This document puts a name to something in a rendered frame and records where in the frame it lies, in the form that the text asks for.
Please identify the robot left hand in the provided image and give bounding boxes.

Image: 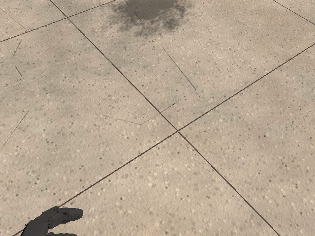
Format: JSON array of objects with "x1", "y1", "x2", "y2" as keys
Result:
[{"x1": 21, "y1": 206, "x2": 84, "y2": 236}]

